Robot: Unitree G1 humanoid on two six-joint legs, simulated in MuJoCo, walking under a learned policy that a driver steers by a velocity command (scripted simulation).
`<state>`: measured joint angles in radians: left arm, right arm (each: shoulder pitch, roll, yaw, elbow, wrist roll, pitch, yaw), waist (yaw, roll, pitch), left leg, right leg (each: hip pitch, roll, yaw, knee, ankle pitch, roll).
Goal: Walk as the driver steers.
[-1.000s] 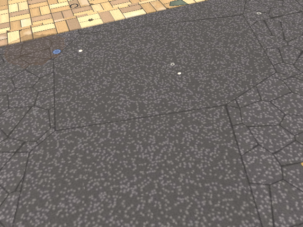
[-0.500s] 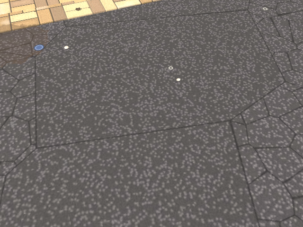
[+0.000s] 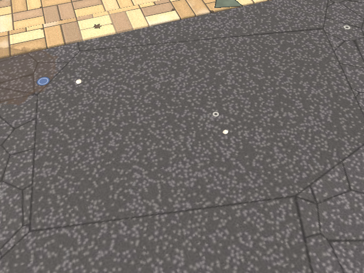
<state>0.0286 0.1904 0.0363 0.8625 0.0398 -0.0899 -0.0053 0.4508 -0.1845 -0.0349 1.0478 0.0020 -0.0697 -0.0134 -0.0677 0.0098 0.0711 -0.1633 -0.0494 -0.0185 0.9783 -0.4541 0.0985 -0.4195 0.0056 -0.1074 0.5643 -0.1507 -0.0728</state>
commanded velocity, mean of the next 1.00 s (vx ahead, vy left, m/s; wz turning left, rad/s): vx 0.50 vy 0.00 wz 0.49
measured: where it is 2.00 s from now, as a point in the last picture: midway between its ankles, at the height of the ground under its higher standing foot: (100, 182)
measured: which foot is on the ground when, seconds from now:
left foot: up 0.00-0.44, down 0.46-1.00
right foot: down 0.00-0.48, up 0.50-1.00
